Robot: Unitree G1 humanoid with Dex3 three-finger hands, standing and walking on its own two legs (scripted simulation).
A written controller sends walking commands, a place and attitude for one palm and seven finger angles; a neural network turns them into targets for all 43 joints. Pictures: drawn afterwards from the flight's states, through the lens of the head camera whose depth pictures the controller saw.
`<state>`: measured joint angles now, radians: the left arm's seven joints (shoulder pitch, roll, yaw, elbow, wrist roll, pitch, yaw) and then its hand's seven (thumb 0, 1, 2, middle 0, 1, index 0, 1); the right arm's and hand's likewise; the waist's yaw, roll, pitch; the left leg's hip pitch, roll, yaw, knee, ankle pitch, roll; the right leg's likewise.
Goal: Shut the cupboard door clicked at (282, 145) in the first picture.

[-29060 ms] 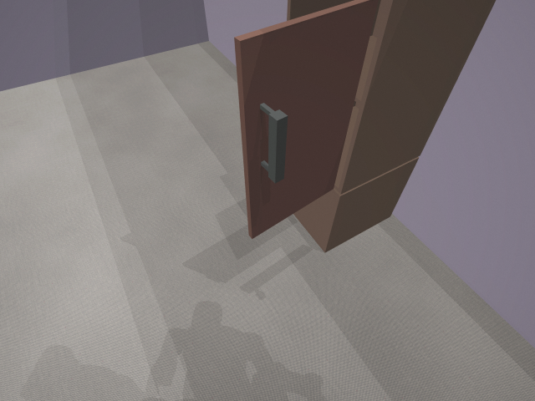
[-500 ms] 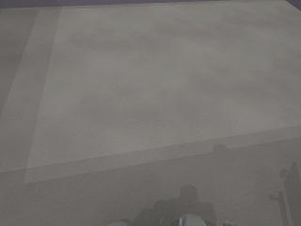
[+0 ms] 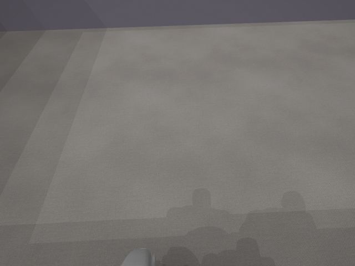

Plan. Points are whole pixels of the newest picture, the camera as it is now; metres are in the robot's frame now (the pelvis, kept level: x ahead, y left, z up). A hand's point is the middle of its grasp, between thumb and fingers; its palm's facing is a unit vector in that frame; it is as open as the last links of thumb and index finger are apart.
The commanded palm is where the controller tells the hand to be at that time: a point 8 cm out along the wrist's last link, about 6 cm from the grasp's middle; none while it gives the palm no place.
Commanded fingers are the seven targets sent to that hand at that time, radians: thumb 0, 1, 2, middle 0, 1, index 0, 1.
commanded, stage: walk to a spot facing it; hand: left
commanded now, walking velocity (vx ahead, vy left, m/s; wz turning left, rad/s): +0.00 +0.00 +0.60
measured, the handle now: out of the picture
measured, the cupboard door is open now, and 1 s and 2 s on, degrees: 66 66 66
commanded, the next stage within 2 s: turn to face it in 0.06 s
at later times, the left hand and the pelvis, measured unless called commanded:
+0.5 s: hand out of the picture +0.10 +0.24 -0.19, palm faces +0.12 -0.98 -0.18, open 7.4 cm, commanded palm none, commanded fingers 0.00 0.90 0.90 -0.20 -0.30 -0.20 -0.30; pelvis +0.10 +0.05 -0.01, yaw +1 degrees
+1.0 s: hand (108, 217) +0.28 +0.21 -0.17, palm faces -0.26 -0.94 -0.24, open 7.4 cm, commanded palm none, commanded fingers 0.00 0.90 0.90 -0.20 -0.30 -0.20 -0.30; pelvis +0.14 +0.04 -0.01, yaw -17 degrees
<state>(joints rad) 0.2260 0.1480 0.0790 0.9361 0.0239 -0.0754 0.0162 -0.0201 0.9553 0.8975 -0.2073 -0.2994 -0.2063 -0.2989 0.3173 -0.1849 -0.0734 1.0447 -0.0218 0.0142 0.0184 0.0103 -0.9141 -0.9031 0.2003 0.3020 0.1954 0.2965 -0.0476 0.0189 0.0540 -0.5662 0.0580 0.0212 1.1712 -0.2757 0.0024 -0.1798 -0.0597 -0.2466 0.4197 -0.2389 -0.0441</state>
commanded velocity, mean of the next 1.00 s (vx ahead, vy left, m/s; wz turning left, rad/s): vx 0.00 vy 0.00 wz -0.44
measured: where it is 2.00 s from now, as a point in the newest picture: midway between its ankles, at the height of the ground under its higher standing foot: outside the picture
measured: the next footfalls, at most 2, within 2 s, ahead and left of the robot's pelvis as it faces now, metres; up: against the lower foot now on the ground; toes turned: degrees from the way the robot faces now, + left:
left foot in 0.26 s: +0.20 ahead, +0.14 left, +0.00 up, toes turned +13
right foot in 0.70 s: +0.15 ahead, -0.08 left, +0.00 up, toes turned -12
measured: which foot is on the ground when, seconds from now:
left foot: up 0.00-0.24, down 0.26-0.70, up 0.72-1.00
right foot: down 0.00-0.26, up 0.28-0.68, down 0.70-1.00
